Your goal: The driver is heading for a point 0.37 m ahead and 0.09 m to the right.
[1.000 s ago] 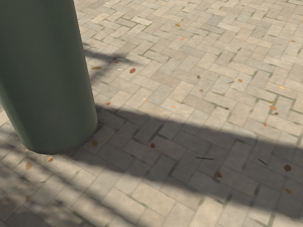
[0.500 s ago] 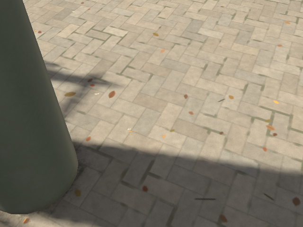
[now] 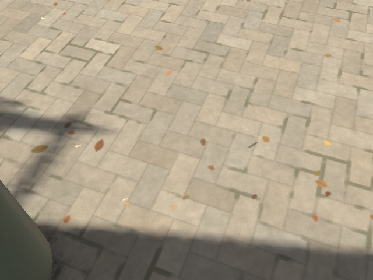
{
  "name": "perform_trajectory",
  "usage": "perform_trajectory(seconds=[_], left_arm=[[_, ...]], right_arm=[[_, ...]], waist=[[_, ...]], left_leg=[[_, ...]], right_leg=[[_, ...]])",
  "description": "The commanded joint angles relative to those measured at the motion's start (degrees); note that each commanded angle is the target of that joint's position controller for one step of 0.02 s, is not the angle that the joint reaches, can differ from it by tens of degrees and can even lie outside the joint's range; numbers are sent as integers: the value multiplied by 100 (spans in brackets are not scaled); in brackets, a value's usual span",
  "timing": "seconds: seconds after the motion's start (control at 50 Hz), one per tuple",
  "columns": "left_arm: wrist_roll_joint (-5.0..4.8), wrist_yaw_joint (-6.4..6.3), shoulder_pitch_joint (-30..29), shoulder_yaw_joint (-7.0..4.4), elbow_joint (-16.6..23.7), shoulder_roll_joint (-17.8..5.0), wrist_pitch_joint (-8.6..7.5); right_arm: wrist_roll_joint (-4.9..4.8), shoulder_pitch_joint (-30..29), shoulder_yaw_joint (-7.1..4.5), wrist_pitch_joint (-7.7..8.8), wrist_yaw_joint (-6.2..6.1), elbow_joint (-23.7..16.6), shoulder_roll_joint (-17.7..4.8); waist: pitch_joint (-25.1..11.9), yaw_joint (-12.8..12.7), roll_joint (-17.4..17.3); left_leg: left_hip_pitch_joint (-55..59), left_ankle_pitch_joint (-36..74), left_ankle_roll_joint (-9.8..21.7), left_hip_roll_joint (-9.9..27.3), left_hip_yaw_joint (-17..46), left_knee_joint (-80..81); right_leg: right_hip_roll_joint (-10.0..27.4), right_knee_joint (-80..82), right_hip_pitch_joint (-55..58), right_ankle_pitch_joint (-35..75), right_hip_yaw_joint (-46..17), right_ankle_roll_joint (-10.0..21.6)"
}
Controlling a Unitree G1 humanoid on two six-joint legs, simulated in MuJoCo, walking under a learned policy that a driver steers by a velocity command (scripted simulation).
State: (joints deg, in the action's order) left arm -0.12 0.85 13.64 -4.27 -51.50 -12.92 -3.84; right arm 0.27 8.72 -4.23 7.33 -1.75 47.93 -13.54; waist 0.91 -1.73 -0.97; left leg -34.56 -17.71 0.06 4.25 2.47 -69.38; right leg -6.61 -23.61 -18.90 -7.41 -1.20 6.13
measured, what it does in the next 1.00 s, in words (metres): walks ahead, turning right: left foot, then right foot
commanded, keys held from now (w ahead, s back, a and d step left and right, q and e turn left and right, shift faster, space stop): w+e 0.30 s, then no key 0.70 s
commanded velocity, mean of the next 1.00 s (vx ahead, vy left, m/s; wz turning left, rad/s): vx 0.26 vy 0.00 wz -0.28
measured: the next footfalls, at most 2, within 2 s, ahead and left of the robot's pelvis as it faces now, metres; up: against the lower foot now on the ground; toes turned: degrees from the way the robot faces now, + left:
left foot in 0.30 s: +0.34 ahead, +0.12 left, +0.00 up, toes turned -14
right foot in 0.68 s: +0.35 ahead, -0.15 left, +0.00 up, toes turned -14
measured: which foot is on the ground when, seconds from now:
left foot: up 0.00-0.28, down 0.30-1.00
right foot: down 0.00-0.32, up 0.34-0.66, down 0.68-1.00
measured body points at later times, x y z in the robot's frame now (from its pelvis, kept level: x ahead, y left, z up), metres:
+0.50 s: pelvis +0.24 +0.03 +0.00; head +0.27 +0.03 +0.45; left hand +0.44 +0.27 -0.11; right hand +0.30 -0.25 -0.10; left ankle +0.29 +0.13 -0.74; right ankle +0.20 -0.10 -0.66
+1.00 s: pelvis +0.30 -0.03 -0.01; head +0.31 -0.03 +0.44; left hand +0.54 +0.14 -0.10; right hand +0.32 -0.30 -0.14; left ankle +0.30 +0.13 -0.74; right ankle +0.31 -0.14 -0.74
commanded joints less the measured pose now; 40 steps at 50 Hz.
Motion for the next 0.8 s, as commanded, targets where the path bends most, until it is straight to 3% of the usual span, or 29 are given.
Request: perform_trajectory(seconds=[0.02, 0.06, 0.12, 0.2, 0.24, 0.28, 0.3, 0.32, 0.34, 0.36, 0.38, 0.4, 0.42, 0.44, 0.48, 0.56, 0.62, 0.66, 0.68, 0.7, 0.72, 0.74, 0.76, 0.8], left_arm=[[-20, -101, -265, -148, 591, -800, -124], [-67, -167, -35, -189, 622, -886, -93], [-136, -206, 304, -212, 621, -911, -47], [-166, -199, 674, -214, 619, -861, 23], [-147, -218, 686, -231, 689, -889, 71], [-138, -242, 522, -221, 838, -822, 97], [-95, -219, 286, -161, 1002, -615, 46], [-52, -233, 372, -85, 1162, -299, -3], [-175, -254, 984, -57, 1262, -427, -31], [-173, -256, 1074, -164, 1093, -901, -20], [-128, -258, 571, -215, 1144, -1030, 48], [-60, -262, 289, -217, 1218, -934, 102], [-1, -264, 130, -228, 1319, -847, 142], [-13, -228, 136, -184, 1363, -642, 157], [-61, -204, 220, -101, 1363, -331, 203], [-4, -157, -132, -14, 1401, -278, 242], [2, -124, -490, -37, 1530, -427, 238], [45, -108, -454, -69, 1528, -446, 198], [97, -128, -436, -100, 1567, -569, 193], [180, -182, -302, -151, 1655, -888, 195], [198, -217, -453, -117, 1700, -871, 246], [146, -192, -540, -16, 1675, -458, 290], [142, -153, -693, 13, 1682, -334, 313], [101, -102, -1054, 15, 1776, -401, 331]], right_arm=[[79, 51, -117, -83, -82, -488, -350], [97, -416, -70, -101, -63, -639, -271], [29, -1074, -16, -85, 1, -833, -227], [-59, -1660, -14, -8, 106, -1120, -383], [-79, -1623, -50, 72, 162, -1187, -509], [-74, -955, -144, 144, 163, -1048, -669], [8, -147, -240, 160, 127, -924, -914], [129, 693, -342, 118, 58, -865, -1335], [124, 970, -365, 35, 98, -719, -1414], [19, 642, -235, -13, 88, -905, -853], [27, 378, -151, -71, 76, -988, -584], [59, 152, -88, -126, 109, -989, -486], [52, 43, -48, -150, 141, -942, -401], [61, -35, -26, -162, 151, -883, -358], [100, -85, -37, -186, 174, -766, -467], [-22, -164, -112, -308, 155, -621, -795], [-101, 52, -111, -352, 135, -500, -848], [-154, 105, -75, -369, 111, -455, -791], [-119, 310, -25, -353, 110, -395, -643], [40, 475, 51, -314, 110, -421, -410], [108, 1084, 134, -286, 114, -347, -158], [87, 979, 153, -349, 79, -349, -247], [63, 748, 123, -436, 55, -378, -397], [127, 620, 95, -619, 21, -338, -503]], waist=[[-508, 313, 227], [-471, 163, 289], [-371, -93, 452], [-291, -307, 535], [-341, -211, 651], [-592, 179, 766], [-1117, 576, 656], [-1803, 758, -250], [-2195, 511, -2087], [-1713, 501, -1280], [-1165, 546, -682], [-914, 403, -195], [-706, 285, -150], [-563, 135, -194], [-638, -2, -492], [-975, 42, -620], [-912, 150, -622], [-866, 56, -573], [-866, 80, -421], [-1137, 188, 114], [-1373, 541, 1129], [-1441, 414, 1368], [-1201, 395, 1183], [-654, 433, 842]], left_leg=[[-375, 460, -130, 204, 102, 920], [-220, 1224, -207, 76, 73, 1877], [149, 2022, -229, -212, 67, 3085], [260, 1813, -203, -433, 164, 3845], [607, 1380, -119, -547, 186, 4231], [1717, 1357, 104, -546, 123, 4681], [3023, 1461, 413, 27, 511, 4430], [4705, 2091, 953, 1152, 1771, 4325], [5497, 2248, 1898, 2195, 3888, 4677], [5066, 2321, 1875, 2099, 3677, 4710], [4425, 3179, 1657, 1790, 2661, 4582], [3730, 3883, 1503, 1473, 1989, 4617], [3237, 4286, 1428, 1277, 1634, 4692], [2769, 4359, 1304, 1082, 1328, 4835], [2370, 4746, 1341, 882, 866, 5044], [1980, 4536, 1264, 716, 290, 5148], [2142, 3685, 1131, 776, 354, 4946], [2053, 2792, 883, 622, 353, 4627], [1896, 2172, 625, 431, 309, 4402], [1477, 1164, 256, 60, -7, 3804], [1042, -542, -58, -221, -263, 3446], [1227, -617, -188, -108, -178, 3487], [1452, -276, -217, -114, -235, 3619], [1642, 158, -179, -147, -283, 3936]], right_leg=[[1528, 1062, 337, 1323, -1710, 1092], [1343, 1056, 201, 1176, -1514, 948], [1170, 964, 170, 710, -1471, 756], [1314, 520, 739, 299, -1999, 726], [1354, 171, 951, 259, -2318, 681], [1090, -440, 818, 554, -2357, 486], [853, -1395, 223, 658, -2049, 272], [239, -3132, -1015, -512, -1207, -112], [-41, -4490, -2349, -2850, -880, -387], [325, -5201, -2743, -2695, -1062, -538], [450, -5517, -2757, -2299, -905, -675], [592, -5366, -2565, -2058, -759, -720], [730, -5056, -2432, -1920, -715, -745], [814, -4670, -2167, -1906, -643, -736], [783, -3879, -1716, -1555, -347, -803], [798, -2209, -535, -422, -48, -799], [724, -1328, -185, -2, -22, -694], [583, -377, 413, 558, 106, -504], [773, -86, 832, 1126, -119, -375], [1535, -316, 1556, 2922, -853, -142], [2257, -426, 1908, 3444, -1413, 491], [2232, -238, 1559, 2318, -1576, 720], [1886, -182, 1135, 1264, -1423, 507], [1409, -184, 412, -31, -1003, 88]])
